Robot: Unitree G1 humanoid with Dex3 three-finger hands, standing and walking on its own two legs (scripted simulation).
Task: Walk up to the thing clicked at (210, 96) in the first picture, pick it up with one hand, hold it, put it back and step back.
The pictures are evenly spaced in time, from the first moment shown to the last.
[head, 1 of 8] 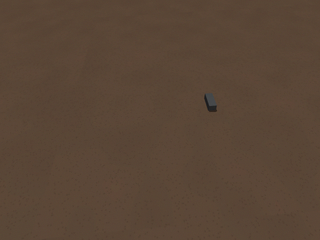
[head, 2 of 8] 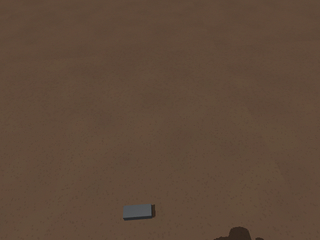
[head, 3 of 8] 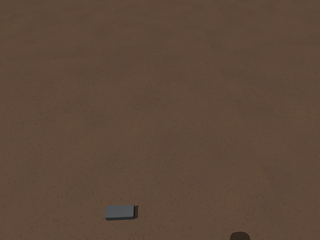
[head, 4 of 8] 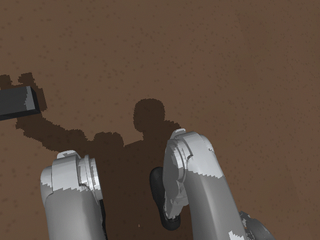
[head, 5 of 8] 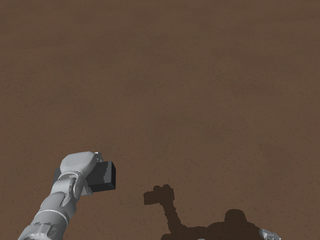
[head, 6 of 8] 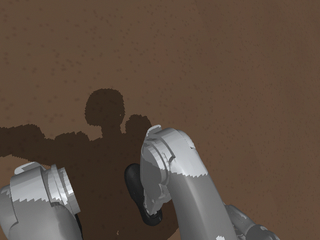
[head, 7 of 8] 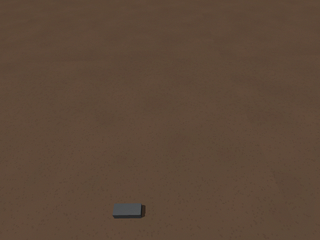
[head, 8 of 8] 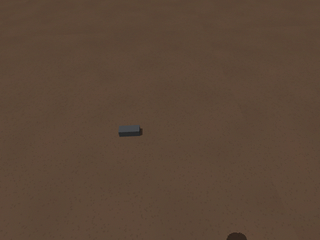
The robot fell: no
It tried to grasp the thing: yes
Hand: left
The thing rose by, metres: 0.68
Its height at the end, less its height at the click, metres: +0.00
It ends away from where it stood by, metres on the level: 0.01
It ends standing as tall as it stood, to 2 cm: yes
